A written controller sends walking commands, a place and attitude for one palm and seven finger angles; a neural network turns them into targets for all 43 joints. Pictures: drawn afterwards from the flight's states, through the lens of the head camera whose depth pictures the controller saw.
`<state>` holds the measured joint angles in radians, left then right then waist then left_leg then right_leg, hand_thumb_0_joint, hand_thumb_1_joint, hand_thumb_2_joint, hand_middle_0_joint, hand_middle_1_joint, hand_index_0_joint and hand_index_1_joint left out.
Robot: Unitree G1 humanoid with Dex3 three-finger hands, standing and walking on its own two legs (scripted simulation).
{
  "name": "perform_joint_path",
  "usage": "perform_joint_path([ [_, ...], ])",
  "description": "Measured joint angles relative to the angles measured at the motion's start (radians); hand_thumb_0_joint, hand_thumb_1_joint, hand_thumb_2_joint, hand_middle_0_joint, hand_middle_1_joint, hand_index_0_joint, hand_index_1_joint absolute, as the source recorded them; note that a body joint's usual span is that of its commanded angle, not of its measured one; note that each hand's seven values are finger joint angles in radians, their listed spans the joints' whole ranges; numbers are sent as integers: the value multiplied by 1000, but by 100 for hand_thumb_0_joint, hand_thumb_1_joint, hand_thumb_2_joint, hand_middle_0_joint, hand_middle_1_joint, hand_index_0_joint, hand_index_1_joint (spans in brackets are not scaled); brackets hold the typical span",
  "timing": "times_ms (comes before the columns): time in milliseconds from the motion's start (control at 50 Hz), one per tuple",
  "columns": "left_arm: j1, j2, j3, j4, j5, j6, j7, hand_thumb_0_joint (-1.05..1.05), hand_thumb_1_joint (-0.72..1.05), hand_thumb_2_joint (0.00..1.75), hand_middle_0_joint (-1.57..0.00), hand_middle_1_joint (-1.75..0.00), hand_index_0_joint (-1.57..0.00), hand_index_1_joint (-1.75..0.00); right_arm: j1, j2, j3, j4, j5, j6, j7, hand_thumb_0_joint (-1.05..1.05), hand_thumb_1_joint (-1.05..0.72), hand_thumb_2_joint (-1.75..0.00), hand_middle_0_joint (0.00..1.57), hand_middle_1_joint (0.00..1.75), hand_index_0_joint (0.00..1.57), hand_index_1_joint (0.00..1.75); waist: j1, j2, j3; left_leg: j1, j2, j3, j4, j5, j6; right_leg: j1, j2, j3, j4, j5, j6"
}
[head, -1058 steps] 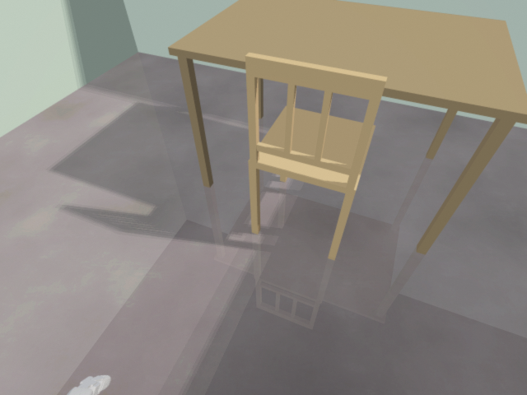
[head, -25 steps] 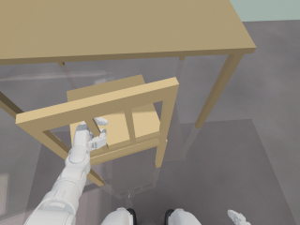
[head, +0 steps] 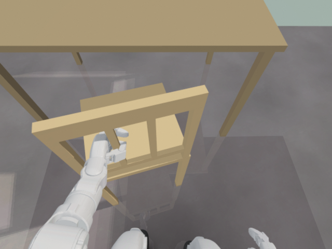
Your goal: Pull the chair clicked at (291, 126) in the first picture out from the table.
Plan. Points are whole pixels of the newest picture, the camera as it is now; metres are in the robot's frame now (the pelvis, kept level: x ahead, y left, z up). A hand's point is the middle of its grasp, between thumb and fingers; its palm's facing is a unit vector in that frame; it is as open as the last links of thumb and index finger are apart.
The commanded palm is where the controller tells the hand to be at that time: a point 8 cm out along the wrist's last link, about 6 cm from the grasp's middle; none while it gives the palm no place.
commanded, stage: step backward, pulling the chair out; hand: left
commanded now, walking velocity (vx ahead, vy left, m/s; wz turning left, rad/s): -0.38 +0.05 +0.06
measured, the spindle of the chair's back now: (117, 147) +0.38 +0.16 -0.09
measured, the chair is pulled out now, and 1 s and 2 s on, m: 0.20 0.41 0.65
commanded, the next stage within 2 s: stop walking, hand still on the chair in 1.36 s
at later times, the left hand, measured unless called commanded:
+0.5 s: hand (119, 187) +0.26 +0.13 -0.06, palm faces +0.03 -0.98 -0.21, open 5.3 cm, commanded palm +0.24 +0.18 -0.06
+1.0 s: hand (109, 242) +0.14 +0.14 -0.06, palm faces +0.06 -0.97 -0.23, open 5.4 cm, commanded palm +0.12 +0.18 -0.06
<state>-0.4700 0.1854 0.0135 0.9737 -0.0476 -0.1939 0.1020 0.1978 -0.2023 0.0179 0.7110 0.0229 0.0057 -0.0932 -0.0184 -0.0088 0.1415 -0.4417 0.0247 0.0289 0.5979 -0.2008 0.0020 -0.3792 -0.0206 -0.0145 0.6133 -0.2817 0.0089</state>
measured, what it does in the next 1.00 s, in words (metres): walks backwards: left foot, then right foot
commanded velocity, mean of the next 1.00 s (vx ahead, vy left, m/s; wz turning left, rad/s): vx -0.38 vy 0.01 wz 0.04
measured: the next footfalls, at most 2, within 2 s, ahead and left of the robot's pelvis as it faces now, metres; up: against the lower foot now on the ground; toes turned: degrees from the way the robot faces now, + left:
left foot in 0.28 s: +0.01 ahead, +0.13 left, +0.00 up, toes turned +1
right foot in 0.46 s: +0.00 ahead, -0.13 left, +0.00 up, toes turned +0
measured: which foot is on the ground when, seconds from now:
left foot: down 0.00-0.12, up 0.14-0.26, down 0.28-0.54, up 0.56-0.66, down 0.68-1.00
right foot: down 0.00-0.34, up 0.36-0.44, down 0.46-0.72, up 0.74-0.90, down 0.92-1.00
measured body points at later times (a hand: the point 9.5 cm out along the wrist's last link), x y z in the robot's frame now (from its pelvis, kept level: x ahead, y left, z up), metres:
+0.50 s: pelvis -0.10 -0.02 +0.00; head -0.01 -0.01 +0.44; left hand +0.25 +0.18 -0.04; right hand +0.01 -0.27 -0.13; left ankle -0.03 +0.12 -0.72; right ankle -0.04 -0.13 -0.73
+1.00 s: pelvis -0.22 -0.03 +0.00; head -0.13 -0.03 +0.44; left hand +0.13 +0.19 -0.04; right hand -0.10 -0.26 -0.14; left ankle -0.12 +0.12 -0.72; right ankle -0.19 -0.15 -0.73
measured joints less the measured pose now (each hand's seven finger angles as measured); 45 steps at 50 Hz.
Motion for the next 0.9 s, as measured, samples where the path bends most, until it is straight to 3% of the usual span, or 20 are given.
perform_joint_path([
  [120, -28, 20, 45, 17, 0, -12, 1, 2, 66, 77, -30, -113, -49, -145, -47, 15, 6, -1, 6, 2, 8, 0, -90, -90, 21, 30, 20, 30, -22, 55, 51, -31, 50, -34, -6, 50, -33, -14, 51, -33, -40, 71, -28],
  [200, -4, 6, 54, 11, -3, -13, 5, 2, 67, 76, -29, -114, -49, -145, -46, -27, -10, 7, 14, 8, -4, 0, -90, -90, 21, 30, 20, 30, -48, 53, 41, -45, 2, -63, 115, -149, -40, -37, 28, -31, -33, 85, -30],
  [240, 8, -10, 48, 4, 1, -9, 8, 2, 67, 75, -28, -114, -49, -145, -38, -57, -16, 18, 13, 4, -11, 0, -90, -90, 21, 30, 20, 30, -56, 46, 27, -12, -20, -68, 124, -189, -37, -48, 8, -29, -43, 99, -22],
  [260, 12, -16, 40, -2, 7, -6, 9, 1, 67, 75, -27, -115, -49, -145, -32, -71, -18, 23, 13, 2, -15, 0, -90, -90, 21, 30, 20, 30, -61, 42, 19, 18, -22, -68, 90, -178, -34, -54, -1, -31, -47, 107, -17],
  [300, 10, -18, 16, -17, 15, 4, 8, 1, 67, 75, -26, -116, -49, -145, -21, -89, -22, 29, 12, -1, -23, 1, -90, -90, 21, 30, 20, 30, -67, 28, 12, 56, -24, -65, -8, -40, -19, -68, -22, -41, -46, 117, -4],
  [380, -5, 6, -24, -41, 17, 25, 2, 1, 68, 76, -24, -118, -50, -145, -6, -80, -27, 6, 8, 13, -23, 1, -90, -90, 20, 30, 20, 30, -31, -26, 28, 51, -36, -39, -22, -15, -12, -87, -31, -13, -24, 103, -1],
  [420, -4, 11, -28, -42, 14, 29, -2, 1, 67, 76, -24, -119, -50, -145, 4, -68, -27, -8, 2, 14, -21, 1, -90, -90, 20, 30, 20, 30, -24, -23, 23, 36, -29, -44, -14, -14, -16, -75, -22, -5, 22, 29, -9],
  [480, -2, 15, -11, -36, 13, 18, -4, 1, 67, 77, -25, -118, -50, -145, -8, -47, -22, -10, 1, 11, -10, 1, -90, -90, 20, 30, 20, 30, -10, 3, 28, 9, 0, -50, 5, -7, -28, -40, 5, -4, -7, 59, -5],
  [540, -17, 25, 6, -18, 9, 8, -2, 0, 66, 77, -27, -118, -49, -145, -37, -26, -14, -7, 9, 10, -7, 1, -90, -90, 20, 30, 20, 30, -22, 25, 51, -5, 23, -62, 10, 18, -44, -39, 28, -18, -33, 97, -17],
  [640, -23, 4, 21, 3, 16, 16, 3, 0, 67, 76, -25, -117, -49, -145, -47, -38, -14, 4, 15, 10, -13, 0, -90, -90, 21, 30, 20, 30, -58, 28, 36, 0, -20, -76, 138, -214, -42, -66, -2, -28, -54, 139, -13],
  [660, -23, -2, 17, 1, 19, 21, 4, 0, 67, 76, -25, -117, -49, -145, -44, -45, -12, 8, 15, 7, -15, 0, -90, -90, 21, 30, 20, 30, -62, 26, 29, 25, -24, -72, 112, -218, -39, -72, -11, -30, -63, 151, -7],
  [700, -26, -5, -1, -13, 25, 33, 5, 0, 67, 75, -24, -118, -50, -145, -37, -51, -6, 13, 14, 5, -20, 0, -90, -90, 21, 30, 20, 30, -68, 4, 29, 52, -36, -53, 14, -58, -22, -82, -38, -29, -71, 171, 7],
  [740, -24, 1, -21, -32, 29, 43, 1, 0, 67, 75, -23, -119, -50, -145, -23, -50, -3, 3, 10, 12, -23, 0, -90, -90, 21, 30, 20, 30, -51, -20, 35, 51, -46, -36, -4, -1, -4, -100, -47, -12, -47, 155, 12],
  [820, -2, 2, -35, -48, 15, 45, -5, 1, 68, 76, -22, -119, -50, -145, -3, -33, -7, -8, -2, 18, -16, 1, -90, -90, 21, 30, 20, 30, -17, 3, 32, 33, -15, -34, -12, -5, 1, -104, -5, -5, 150, -90, -9],
  [900, -11, 9, -21, -14, 16, 18, -11, 1, 66, 77, -24, -118, -50, -145, -1, -3, -2, 16, -5, -9, 3, 1, -90, -90, 21, 30, 20, 30, 20, 19, 30, 9, 20, -34, -16, 25, -18, 45, 11, -8, 7, -36, -13],
])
